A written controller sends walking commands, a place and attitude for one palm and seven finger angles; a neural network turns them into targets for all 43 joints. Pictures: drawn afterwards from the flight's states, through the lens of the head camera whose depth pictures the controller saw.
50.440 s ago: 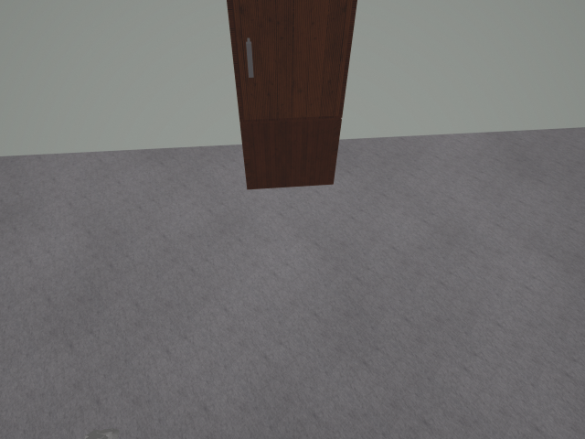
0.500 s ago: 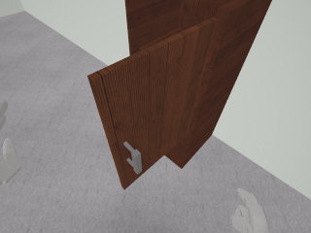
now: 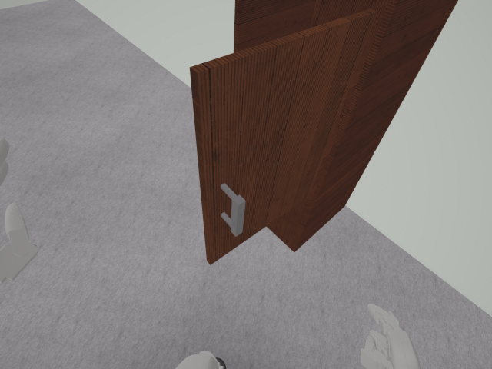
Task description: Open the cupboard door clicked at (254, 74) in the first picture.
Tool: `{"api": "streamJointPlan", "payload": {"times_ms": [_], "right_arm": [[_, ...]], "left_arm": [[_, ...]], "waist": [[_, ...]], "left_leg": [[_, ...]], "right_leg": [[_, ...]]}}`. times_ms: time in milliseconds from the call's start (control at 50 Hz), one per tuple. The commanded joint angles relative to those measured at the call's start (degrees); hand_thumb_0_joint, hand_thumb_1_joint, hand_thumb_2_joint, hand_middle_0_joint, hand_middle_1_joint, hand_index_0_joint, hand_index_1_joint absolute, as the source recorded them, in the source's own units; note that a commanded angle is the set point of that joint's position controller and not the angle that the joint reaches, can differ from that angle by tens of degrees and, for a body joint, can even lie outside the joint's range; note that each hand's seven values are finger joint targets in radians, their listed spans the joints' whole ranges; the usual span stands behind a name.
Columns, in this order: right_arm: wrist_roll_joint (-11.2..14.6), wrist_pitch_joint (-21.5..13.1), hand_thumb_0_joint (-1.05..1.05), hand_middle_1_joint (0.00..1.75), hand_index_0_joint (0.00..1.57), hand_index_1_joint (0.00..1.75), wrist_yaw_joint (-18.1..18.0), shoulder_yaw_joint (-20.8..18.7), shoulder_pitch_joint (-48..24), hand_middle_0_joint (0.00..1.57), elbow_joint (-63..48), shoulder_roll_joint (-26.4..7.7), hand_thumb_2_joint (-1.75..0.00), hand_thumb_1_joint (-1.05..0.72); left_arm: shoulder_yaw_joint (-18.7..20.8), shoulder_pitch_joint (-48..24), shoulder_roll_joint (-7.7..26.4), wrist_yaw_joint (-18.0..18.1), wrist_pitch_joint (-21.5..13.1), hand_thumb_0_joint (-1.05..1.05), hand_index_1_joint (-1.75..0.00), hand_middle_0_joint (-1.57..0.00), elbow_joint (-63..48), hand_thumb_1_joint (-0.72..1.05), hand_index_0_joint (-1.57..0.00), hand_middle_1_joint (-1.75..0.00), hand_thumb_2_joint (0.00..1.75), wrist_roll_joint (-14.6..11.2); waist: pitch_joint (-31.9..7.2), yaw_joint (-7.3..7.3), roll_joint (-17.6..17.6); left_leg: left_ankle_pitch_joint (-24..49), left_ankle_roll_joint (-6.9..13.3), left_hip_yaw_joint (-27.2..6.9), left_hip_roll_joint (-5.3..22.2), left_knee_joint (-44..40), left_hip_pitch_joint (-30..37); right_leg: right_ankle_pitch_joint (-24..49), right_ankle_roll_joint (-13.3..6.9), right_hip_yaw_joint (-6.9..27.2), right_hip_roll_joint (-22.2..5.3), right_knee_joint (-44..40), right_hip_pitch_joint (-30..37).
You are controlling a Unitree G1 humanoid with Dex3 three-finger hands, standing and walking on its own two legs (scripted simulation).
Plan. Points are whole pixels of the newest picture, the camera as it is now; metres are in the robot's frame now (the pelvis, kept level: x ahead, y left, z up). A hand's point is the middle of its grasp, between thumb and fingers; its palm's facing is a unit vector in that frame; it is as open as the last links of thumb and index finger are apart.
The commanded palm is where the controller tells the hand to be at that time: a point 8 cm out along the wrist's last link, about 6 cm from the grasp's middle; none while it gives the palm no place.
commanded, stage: step back with the hand held close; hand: left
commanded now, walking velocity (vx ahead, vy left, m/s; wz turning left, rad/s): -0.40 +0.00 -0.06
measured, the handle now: (231, 210) +0.43 +0.06 -0.06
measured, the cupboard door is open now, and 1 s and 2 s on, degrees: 86 86 86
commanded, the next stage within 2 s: stop stepping back and stand still in 0.30 s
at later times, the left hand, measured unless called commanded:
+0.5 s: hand (21, 311) +0.14 +0.22 +0.19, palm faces +0.25 -0.88 -0.41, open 7.4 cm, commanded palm +0.07 +0.27 +0.19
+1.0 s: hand out of the picture +0.04 +0.25 +0.18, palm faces +0.33 -0.84 -0.42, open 7.4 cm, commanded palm -0.02 +0.30 +0.19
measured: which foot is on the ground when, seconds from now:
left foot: down 0.00-0.32, up 0.34-0.42, down 0.44-0.64, up 0.66-0.88, down 0.90-1.00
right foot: down 0.00-0.00, up 0.02-0.30, down 0.32-0.44, up 0.46-0.64, down 0.66-1.00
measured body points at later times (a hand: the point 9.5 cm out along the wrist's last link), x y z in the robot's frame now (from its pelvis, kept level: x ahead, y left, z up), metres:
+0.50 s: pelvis -0.12 +0.00 +0.00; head -0.10 +0.04 +0.45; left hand +0.12 +0.27 +0.21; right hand +0.02 -0.25 -0.07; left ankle +0.02 +0.06 -0.72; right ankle -0.22 -0.11 -0.69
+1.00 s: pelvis -0.20 +0.02 +0.01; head -0.22 +0.04 +0.46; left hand +0.01 +0.29 +0.21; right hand -0.11 -0.24 -0.08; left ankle -0.18 +0.16 -0.72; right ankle -0.19 -0.06 -0.70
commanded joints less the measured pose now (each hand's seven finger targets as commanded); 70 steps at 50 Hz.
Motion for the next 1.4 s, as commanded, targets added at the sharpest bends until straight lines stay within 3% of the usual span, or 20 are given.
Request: {"api": "streamJointPlan", "payload": {"times_ms": [0,60,220,280,360,380,420,480,560,600,620,640,740,820,900,1060,1120,1140,1220,1380], "right_arm": [[-0.01,-4.39,0.00,0.30,0.20,0.30,-1.27,-3.66,-6.57,0.20,-10.59,-9.00,-0.90,-0.90],[-1.21,-5.87,0.00,0.30,0.20,0.30,-0.36,-3.93,-6.40,0.20,-8.28,-6.72,-0.90,-0.90],[-1.48,-6.05,0.00,0.30,0.20,0.30,0.95,-2.96,-4.72,0.20,-4.46,-5.96,-0.90,-0.90],[-1.26,-4.33,0.00,0.30,0.20,0.30,0.76,-1.94,-6.01,0.20,-4.27,-4.95,-0.90,-0.90],[0.72,-4.00,0.00,0.30,0.20,0.30,-0.97,-0.79,-8.16,0.20,-7.14,-4.70,-0.90,-0.90],[0.74,-3.51,0.00,0.30,0.20,0.30,-1.78,-0.31,-8.05,0.20,-6.91,-5.52,-0.90,-0.90],[0.24,-4.78,0.00,0.30,0.20,0.30,-0.24,-1.50,-5.43,0.20,-7.02,-6.94,-0.90,-0.90],[-0.80,-5.93,0.00,0.30,0.20,0.30,0.15,-1.48,-5.37,0.20,-7.72,-5.75,-0.90,-0.90],[-1.24,-5.02,0.00,0.30,0.20,0.30,-0.15,-1.74,-4.54,0.20,-9.70,-5.68,-0.90,-0.90],[-0.94,-3.89,0.00,0.30,0.20,0.30,-0.22,-2.29,-3.33,0.20,-9.32,-5.04,-0.90,-0.90],[-0.97,-2.72,0.00,0.30,0.20,0.30,-0.30,-2.99,-3.05,0.20,-8.36,-5.48,-0.90,-0.90],[-2.37,-2.19,0.00,0.30,0.20,0.30,-0.28,-2.82,-2.64,0.20,-6.84,-7.04,-0.90,-0.90],[-0.76,-4.43,0.00,0.30,0.20,0.30,-2.65,-2.47,-2.04,0.20,-4.40,-6.95,-0.90,-0.90],[-1.41,-6.74,0.00,0.30,0.20,0.30,-3.36,-1.90,-0.64,0.20,-4.09,-5.99,-0.90,-0.90],[-0.71,-7.24,0.00,0.30,0.20,0.30,-2.27,-2.53,-0.07,0.20,-6.88,-7.85,-0.90,-0.90],[-0.61,-6.09,0.00,0.30,0.20,0.30,-0.83,-1.99,-1.32,0.20,-5.65,-6.36,-0.90,-0.90],[0.08,-5.23,0.00,0.30,0.20,0.30,-0.42,-2.89,-0.86,0.20,-5.50,-5.46,-0.90,-0.90],[0.05,-4.99,0.00,0.30,0.20,0.30,-0.09,-3.01,-1.47,0.20,-5.22,-6.22,-0.90,-0.90],[-0.33,-4.56,0.00,0.30,0.20,0.30,-0.52,-1.21,-2.72,0.20,-5.30,-4.37,-0.90,-0.90],[0.08,-4.89,0.00,0.30,0.20,0.30,-1.13,-2.46,-3.46,0.20,-7.81,-7.01,-0.90,-0.90]], "left_arm": [[11.84,-2.12,12.76,0.54,-4.03,0.00,-0.30,-0.20,-12.88,0.90,-0.20,-0.30,0.90,0.20],[10.56,-2.73,11.75,0.91,-3.31,0.00,-0.30,-0.20,-11.53,0.90,-0.20,-0.30,0.90,-0.56],[5.50,-7.28,10.35,1.06,-2.78,0.00,-0.30,-0.20,-10.74,0.90,-0.20,-0.30,0.90,-3.11],[9.67,-11.04,17.82,1.56,-4.93,0.00,-0.30,-0.20,-13.20,0.90,-0.20,-0.30,0.90,-2.10],[7.86,-9.37,14.92,-0.22,-1.36,0.00,-0.30,-0.20,-8.80,0.90,-0.20,-0.30,0.90,-0.87],[7.70,-8.91,14.65,-0.92,-0.74,0.00,-0.30,-0.20,-9.63,0.90,-0.20,-0.30,0.90,-1.70],[8.29,-6.77,13.97,-1.68,-1.14,0.00,-0.30,-0.20,-11.97,0.90,-0.20,-0.30,0.90,-3.37],[10.25,1.39,13.95,-0.24,-0.74,0.00,-0.30,-0.20,-10.02,0.90,-0.20,-0.30,0.90,-2.98],[10.94,7.91,13.61,0.68,-0.13,0.00,-0.30,-0.20,-15.20,0.90,-0.20,-0.30,0.90,-2.22],[10.84,8.53,14.25,0.52,0.77,0.00,-0.30,-0.20,-14.78,0.90,-0.20,-0.30,0.90,-1.52],[11.95,7.35,16.17,0.57,0.95,0.00,-0.30,-0.20,-14.64,0.90,-0.20,-0.30,0.90,-0.95],[13.69,0.32,16.93,1.16,0.12,0.00,-0.30,-0.20,-16.08,0.90,-0.20,-0.30,0.90,-1.28],[4.96,-9.92,11.12,0.88,-0.51,0.00,-0.30,-0.20,-1.33,0.90,-0.20,-0.30,0.90,0.37],[3.22,-9.86,9.48,2.17,-1.13,0.00,-0.30,-0.20,-3.65,0.90,-0.20,-0.30,0.90,1.63],[7.40,-7.25,11.83,2.39,-2.60,0.00,-0.30,-0.20,-12.97,0.90,-0.20,-0.30,0.90,0.55],[6.90,-1.75,10.02,1.60,-0.74,0.00,-0.30,-0.20,-6.28,0.90,-0.20,-0.30,0.90,0.41],[7.31,-4.26,11.72,1.74,0.04,0.00,-0.30,-0.20,-3.05,0.90,-0.20,-0.30,0.90,0.11],[6.14,-5.24,10.45,1.78,-0.24,0.00,-0.30,-0.20,-2.77,0.90,-0.20,-0.30,0.90,0.12],[6.44,-4.19,10.64,1.66,-2.22,0.00,-0.30,-0.20,-4.31,0.90,-0.20,-0.30,0.90,0.23],[7.03,-2.59,10.72,2.28,-2.62,0.00,-0.30,-0.20,-9.75,0.90,-0.20,-0.30,0.90,-0.82]], "waist": [[-11.77,0.55,20.51],[-9.70,0.97,8.21],[-14.22,0.78,12.44],[-11.28,1.13,-6.34],[-9.46,-0.71,-11.20],[-10.05,-1.69,-1.46],[-18.05,0.47,14.99],[-11.73,0.95,13.73],[-10.07,1.05,19.27],[-8.01,0.32,5.25],[-6.78,0.08,-8.23],[-5.22,-0.66,-8.62],[-1.46,-1.95,-4.07],[-4.85,-0.64,-5.98],[-6.96,-0.16,14.23],[-2.97,-1.17,9.09],[-6.17,-0.17,-13.03],[-5.15,-0.69,-9.78],[-6.25,-0.76,-5.31],[-6.60,1.04,6.05]], "left_leg": [[-37.76,6.67,-22.01,19.50,-32.25,-15.39],[-23.54,7.39,-17.32,19.63,-26.76,-6.14],[-10.84,-3.26,-5.43,14.59,-25.07,13.89],[-7.49,-5.46,-0.50,4.25,9.81,14.32],[-3.36,-3.80,2.80,-1.86,5.03,7.31],[14.14,-2.68,2.05,-1.68,-4.93,16.17],[37.52,5.09,-16.46,16.01,-16.58,24.70],[-25.03,3.95,-19.69,15.67,-30.12,5.37],[-28.92,-1.80,-6.00,7.61,-29.25,-8.89],[-22.54,-4.31,2.20,0.64,-9.08,-6.79],[-15.25,-4.68,1.28,-3.01,17.26,0.73],[-12.58,-4.66,-2.35,-1.59,30.05,-1.46],[-9.35,-2.13,0.90,3.85,19.80,-0.85],[-14.50,0.12,6.49,1.11,-3.52,10.24],[-2.06,6.00,-17.40,17.30,-17.78,18.42],[-18.36,2.14,-3.17,11.47,-11.93,-2.37],[-19.70,-1.65,1.57,0.97,19.59,-6.15],[-17.35,-1.85,-1.13,1.65,26.44,-7.10],[-10.90,-2.24,0.79,3.48,16.06,-0.13],[4.19,1.36,-5.43,9.65,-11.81,15.62]], "right_leg": [[-10.60,0.32,-3.25,6.41,23.71,20.28],[-16.60,-1.05,-0.50,3.98,36.49,7.33],[-21.55,-5.23,-5.78,0.64,-7.66,8.37],[3.55,-12.20,19.37,-22.20,-24.16,-5.42],[49.88,-5.15,-0.62,-12.57,-2.99,8.75],[42.96,-1.62,-4.95,-7.06,5.06,4.83],[-23.40,-0.59,-1.57,2.80,23.74,1.12],[-21.85,-2.17,-2.14,1.51,23.39,6.57],[-20.05,-3.84,-11.48,4.39,3.35,24.27],[-19.95,-5.65,-4.26,-3.99,-13.38,17.98],[-31.34,-9.99,16.28,-18.72,-25.35,-2.69],[-32.24,-14.00,22.98,-27.02,-28.68,-12.42],[-28.00,-7.73,5.57,-17.19,-21.37,-7.79],[-30.08,-8.22,4.76,-15.01,-17.76,-0.63],[-12.60,-1.44,-9.01,-1.86,11.84,-5.49],[-9.22,-2.01,-9.08,-2.19,-3.90,15.14],[-18.50,-10.82,24.60,-21.08,-20.33,11.36],[-14.97,-10.31,25.06,-22.06,-21.27,10.23],[9.66,-9.86,5.46,-17.58,-14.70,10.33],[-0.81,-0.84,1.15,-7.91,-10.22,8.01]]}}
